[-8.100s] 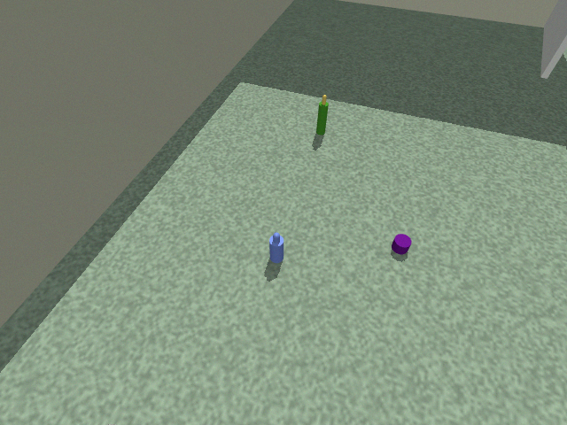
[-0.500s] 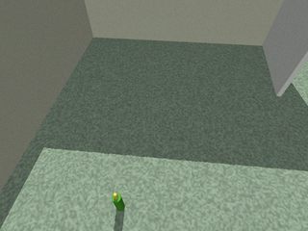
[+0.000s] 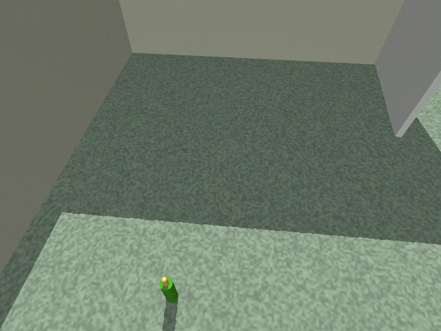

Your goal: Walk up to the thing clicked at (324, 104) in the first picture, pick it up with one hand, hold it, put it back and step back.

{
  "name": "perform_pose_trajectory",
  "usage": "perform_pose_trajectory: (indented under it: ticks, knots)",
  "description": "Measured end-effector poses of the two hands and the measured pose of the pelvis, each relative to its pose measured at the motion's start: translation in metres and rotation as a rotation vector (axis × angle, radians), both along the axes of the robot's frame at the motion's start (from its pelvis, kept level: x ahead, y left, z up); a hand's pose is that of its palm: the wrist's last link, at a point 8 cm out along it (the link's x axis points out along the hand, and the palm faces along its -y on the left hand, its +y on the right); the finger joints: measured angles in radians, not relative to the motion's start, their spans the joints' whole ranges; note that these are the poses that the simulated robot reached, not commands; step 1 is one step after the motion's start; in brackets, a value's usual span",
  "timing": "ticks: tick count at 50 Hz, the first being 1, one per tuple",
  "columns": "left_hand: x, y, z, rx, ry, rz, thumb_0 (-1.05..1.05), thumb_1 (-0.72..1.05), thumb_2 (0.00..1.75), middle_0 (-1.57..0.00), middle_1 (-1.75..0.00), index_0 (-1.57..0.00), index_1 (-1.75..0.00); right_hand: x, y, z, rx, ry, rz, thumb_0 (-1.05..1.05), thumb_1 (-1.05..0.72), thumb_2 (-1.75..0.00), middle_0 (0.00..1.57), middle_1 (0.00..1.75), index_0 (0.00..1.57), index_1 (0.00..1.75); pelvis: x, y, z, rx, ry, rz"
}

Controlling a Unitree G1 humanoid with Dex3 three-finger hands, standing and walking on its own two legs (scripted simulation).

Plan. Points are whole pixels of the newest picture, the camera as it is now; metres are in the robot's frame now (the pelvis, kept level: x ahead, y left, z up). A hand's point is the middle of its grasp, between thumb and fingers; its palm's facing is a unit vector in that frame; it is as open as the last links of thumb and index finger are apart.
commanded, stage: stand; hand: left
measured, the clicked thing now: (168, 288) +0.37 +0.21 -0.66
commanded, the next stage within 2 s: go down in 0.20 s
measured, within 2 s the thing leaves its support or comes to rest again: neither
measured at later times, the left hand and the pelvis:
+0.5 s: hand out of the picture +0.15 +0.25 -0.16, palm faces +0.03 -0.95 -0.32, open 10.1 cm; pelvis -0.01 +0.00 -0.01, yaw +0 degrees
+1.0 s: hand (93, 329) +0.16 +0.28 -0.18, palm faces +0.05 -0.94 -0.32, open 17.0 cm; pelvis +0.00 +0.02 -0.06, yaw +0 degrees
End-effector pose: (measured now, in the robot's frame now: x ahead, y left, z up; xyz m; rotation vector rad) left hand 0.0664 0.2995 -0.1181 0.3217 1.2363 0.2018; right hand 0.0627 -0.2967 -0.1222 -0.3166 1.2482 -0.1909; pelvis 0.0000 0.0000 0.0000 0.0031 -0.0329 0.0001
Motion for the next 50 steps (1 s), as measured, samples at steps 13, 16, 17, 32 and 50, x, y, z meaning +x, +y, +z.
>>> perform_pose_trajectory:
  ticks: [13,16,17,32,50]
  knots:
    - [0.003,-0.001,0.0,0.0,0.0,-0.003,0.01,0.9,0.9,-0.2,-0.3,-0.21,-0.3,0.005,0.0,0.001,-0.001,-0.006,-0.002,0.01,-0.9,-0.89,0.2,0.3,0.21,0.3,0.003,0.0,0.0,-0.001,0.0,-0.003]
    - [0.004,-0.001,0.0,0.0,-0.001,-0.005,0.01,0.9,0.9,-0.2,-0.3,-0.2,-0.3,0.007,0.0,0.001,-0.001,-0.009,-0.002,0.01,-0.91,-0.89,0.2,0.3,0.21,0.3,0.004,0.0,0.0,0.0,0.0,-0.004]
    - [0.007,-0.001,0.0,-0.001,-0.018,0.005,0.01,0.89,0.89,-0.19,-0.29,-0.2,-0.29,0.008,0.001,0.001,-0.001,-0.027,-0.01,0.01,-0.91,-0.89,0.2,0.3,0.21,0.3,0.003,0.0,-0.001,-0.001,0.011,-0.001]
    - [0.086,0.011,-0.006,0.004,-0.159,0.0,0.01,0.23,0.31,-0.05,-0.08,-0.06,-0.08,0.013,0.045,-0.008,0.063,-0.192,-0.051,0.01,-0.92,-0.9,0.2,0.3,0.2,0.3,-0.006,0.007,-0.021,-0.005,0.148,-0.005]
    - [0.076,0.022,-0.031,-0.022,-0.192,0.011,0.0,-0.46,0.07,-0.09,-0.06,-0.08,-0.08,0.072,0.058,-0.017,0.009,-0.405,0.025,0.01,-0.82,-0.87,0.2,0.3,0.2,0.3,0.0,0.021,-0.059,-0.028,0.245,-0.002]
